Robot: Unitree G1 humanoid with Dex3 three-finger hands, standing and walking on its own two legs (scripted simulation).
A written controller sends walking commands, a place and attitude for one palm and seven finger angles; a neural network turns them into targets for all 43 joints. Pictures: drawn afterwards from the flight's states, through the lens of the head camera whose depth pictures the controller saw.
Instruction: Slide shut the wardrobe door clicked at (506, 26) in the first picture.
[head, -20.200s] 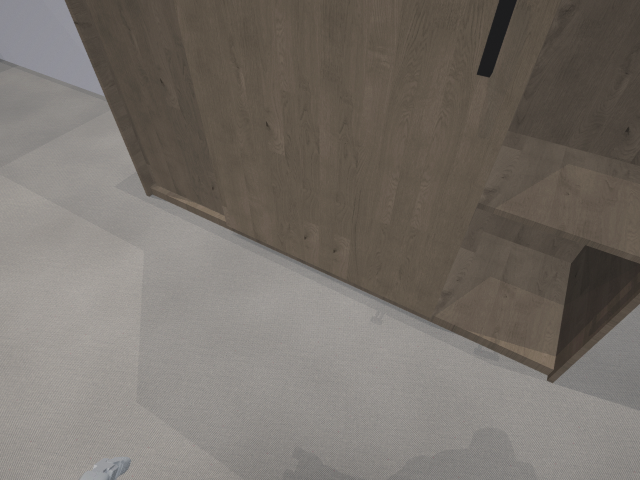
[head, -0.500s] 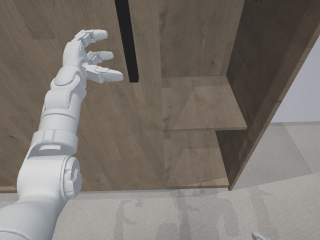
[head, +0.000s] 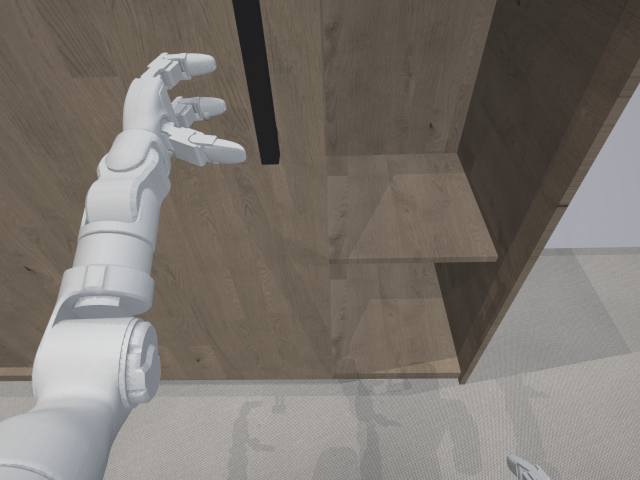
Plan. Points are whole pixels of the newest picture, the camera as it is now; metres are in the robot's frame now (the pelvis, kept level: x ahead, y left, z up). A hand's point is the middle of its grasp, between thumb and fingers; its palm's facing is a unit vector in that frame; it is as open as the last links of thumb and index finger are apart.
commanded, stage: move the hooked fingers beside the handle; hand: left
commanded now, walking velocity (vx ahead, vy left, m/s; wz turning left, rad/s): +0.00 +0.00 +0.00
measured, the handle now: (261, 79) +0.53 +0.07 +0.26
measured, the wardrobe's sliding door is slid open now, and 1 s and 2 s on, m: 0.41 0.41 0.41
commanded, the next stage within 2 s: none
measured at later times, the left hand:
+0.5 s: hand (204, 123) +0.45 +0.13 +0.25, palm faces -0.01 -1.00 +0.00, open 14.0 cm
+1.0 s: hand (206, 121) +0.46 +0.13 +0.25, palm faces +0.05 -1.00 +0.01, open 14.0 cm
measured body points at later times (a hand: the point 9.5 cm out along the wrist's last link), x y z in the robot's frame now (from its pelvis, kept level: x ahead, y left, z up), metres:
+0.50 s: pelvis +0.00 +0.00 +0.00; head -0.01 -0.03 +0.45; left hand +0.45 +0.18 +0.25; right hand +0.09 -0.27 -0.12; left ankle +0.02 +0.10 -0.74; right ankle -0.06 -0.09 -0.74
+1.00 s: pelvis -0.01 +0.00 +0.00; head +0.00 -0.02 +0.45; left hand +0.45 +0.18 +0.25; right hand +0.09 -0.26 -0.12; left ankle +0.02 +0.10 -0.74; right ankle -0.06 -0.09 -0.74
